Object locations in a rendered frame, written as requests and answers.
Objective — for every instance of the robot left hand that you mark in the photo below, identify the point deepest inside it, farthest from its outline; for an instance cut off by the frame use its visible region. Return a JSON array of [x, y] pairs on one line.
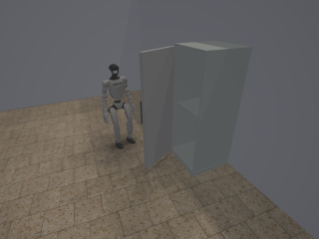
[[133, 107]]

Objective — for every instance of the robot right forearm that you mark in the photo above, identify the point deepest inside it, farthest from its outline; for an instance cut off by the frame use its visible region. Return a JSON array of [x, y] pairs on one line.
[[104, 103]]

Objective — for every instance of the robot left foot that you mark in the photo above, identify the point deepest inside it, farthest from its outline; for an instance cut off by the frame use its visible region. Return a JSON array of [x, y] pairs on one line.
[[130, 140]]

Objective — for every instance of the robot right hand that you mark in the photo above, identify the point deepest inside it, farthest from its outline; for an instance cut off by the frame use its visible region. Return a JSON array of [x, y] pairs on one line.
[[106, 117]]

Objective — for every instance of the robot left forearm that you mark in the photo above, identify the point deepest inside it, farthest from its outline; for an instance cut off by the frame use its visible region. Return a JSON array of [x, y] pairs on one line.
[[129, 97]]

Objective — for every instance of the left robot shin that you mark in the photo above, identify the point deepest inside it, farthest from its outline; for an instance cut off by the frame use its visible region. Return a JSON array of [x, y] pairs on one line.
[[130, 131]]

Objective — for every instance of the right robot upper arm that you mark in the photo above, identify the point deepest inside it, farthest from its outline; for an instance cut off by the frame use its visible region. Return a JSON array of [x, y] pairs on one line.
[[105, 84]]

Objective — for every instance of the left robot upper arm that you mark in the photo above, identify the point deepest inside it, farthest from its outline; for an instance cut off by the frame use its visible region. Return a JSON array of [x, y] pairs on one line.
[[125, 84]]

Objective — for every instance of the fridge door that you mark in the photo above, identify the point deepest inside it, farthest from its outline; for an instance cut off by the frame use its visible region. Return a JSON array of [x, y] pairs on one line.
[[157, 87]]

